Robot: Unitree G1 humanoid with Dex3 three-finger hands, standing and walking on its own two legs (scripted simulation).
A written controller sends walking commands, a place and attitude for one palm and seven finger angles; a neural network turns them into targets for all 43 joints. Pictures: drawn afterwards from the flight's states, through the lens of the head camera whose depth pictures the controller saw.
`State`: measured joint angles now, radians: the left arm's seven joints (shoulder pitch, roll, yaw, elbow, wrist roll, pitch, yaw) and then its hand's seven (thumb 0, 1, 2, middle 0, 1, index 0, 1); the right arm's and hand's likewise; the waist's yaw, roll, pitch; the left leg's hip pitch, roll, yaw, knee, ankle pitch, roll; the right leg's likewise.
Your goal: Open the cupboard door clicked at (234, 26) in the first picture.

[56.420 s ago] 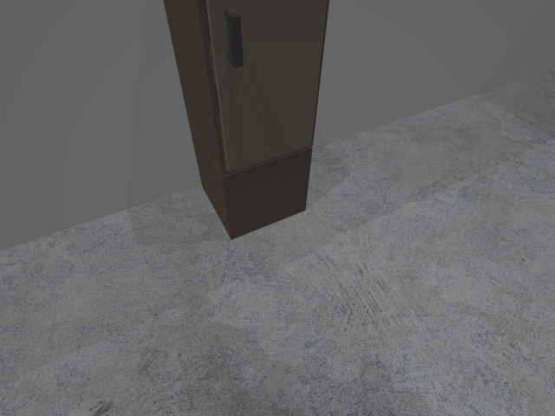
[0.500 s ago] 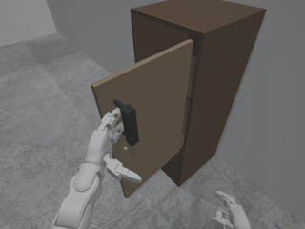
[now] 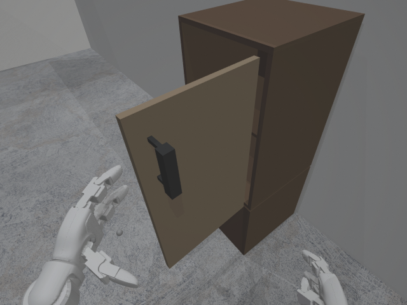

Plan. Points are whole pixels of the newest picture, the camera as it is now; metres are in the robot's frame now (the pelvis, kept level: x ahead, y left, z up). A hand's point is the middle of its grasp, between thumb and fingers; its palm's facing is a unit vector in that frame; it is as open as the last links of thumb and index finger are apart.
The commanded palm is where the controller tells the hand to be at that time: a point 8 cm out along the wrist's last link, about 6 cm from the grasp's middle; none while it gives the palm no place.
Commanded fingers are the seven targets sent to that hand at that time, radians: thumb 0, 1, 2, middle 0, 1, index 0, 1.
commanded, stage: slide the hand sideways off the handle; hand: left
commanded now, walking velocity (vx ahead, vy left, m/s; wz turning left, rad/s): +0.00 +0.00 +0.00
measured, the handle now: (163, 166) +0.34 +0.11 +0.13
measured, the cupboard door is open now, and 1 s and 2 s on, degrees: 94 94 94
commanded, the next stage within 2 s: draw the hand back to the body in 0.04 s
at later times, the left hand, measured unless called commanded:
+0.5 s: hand (86, 233) +0.19 +0.20 +0.14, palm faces -0.01 -1.00 -0.08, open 16.3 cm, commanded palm +0.16 +0.25 +0.14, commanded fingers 0.00 -0.50 0.30 -0.15 -0.30 -0.15 -0.30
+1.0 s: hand (50, 222) +0.20 +0.26 +0.14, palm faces +0.34 -0.87 -0.35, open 13.2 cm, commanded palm +0.15 +0.31 +0.16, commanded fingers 0.00 0.34 0.66 -0.18 -0.30 -0.18 -0.30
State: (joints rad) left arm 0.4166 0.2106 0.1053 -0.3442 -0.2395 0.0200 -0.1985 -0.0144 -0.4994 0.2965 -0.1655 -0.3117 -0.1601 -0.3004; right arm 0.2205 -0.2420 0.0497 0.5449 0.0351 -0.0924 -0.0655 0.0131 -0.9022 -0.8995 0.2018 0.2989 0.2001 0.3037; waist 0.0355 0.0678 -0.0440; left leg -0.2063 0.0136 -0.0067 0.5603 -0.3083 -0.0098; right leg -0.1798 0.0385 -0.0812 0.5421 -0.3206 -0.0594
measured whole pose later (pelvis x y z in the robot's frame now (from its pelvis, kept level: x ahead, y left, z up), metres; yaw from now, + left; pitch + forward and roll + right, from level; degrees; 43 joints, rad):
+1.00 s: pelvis +0.00 +0.04 +0.01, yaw +0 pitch -4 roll -1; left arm 0.48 0.30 0.19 -0.42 -0.04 -0.06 0.11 -0.01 0.01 0.51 -0.17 -0.30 -0.18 -0.30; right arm 0.20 -0.21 0.06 0.65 -0.01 -0.14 -0.07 0.01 -0.90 -0.90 0.20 0.30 0.20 0.30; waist 0.06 0.06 0.03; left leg -0.11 -0.03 0.02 0.43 -0.25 0.04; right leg -0.08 0.00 -0.05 0.39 -0.25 0.00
